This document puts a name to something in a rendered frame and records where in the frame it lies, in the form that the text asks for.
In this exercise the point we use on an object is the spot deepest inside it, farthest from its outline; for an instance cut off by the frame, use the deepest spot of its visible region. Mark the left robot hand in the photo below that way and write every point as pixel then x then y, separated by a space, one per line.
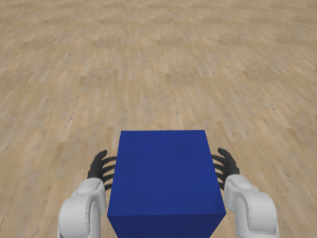
pixel 97 171

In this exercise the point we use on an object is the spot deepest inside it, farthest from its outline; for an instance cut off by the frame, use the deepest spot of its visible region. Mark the right robot forearm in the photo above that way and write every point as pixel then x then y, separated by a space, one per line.
pixel 255 212

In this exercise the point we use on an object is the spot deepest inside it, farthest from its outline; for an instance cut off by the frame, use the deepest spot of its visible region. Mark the carton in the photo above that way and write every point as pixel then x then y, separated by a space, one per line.
pixel 165 186

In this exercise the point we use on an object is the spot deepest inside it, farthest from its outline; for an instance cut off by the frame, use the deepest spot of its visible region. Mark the left robot forearm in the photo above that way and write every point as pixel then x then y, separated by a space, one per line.
pixel 79 215

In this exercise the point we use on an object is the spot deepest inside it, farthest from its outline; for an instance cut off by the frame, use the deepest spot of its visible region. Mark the right robot hand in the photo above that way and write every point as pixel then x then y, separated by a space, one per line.
pixel 229 166

